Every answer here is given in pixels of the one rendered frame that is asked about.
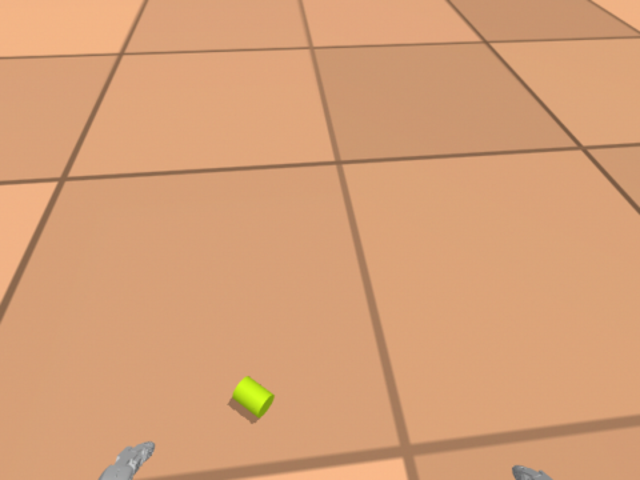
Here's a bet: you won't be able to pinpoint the can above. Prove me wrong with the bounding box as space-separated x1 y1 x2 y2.
232 376 274 418

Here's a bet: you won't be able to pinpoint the left robot hand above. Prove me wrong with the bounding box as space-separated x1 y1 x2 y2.
98 442 155 480

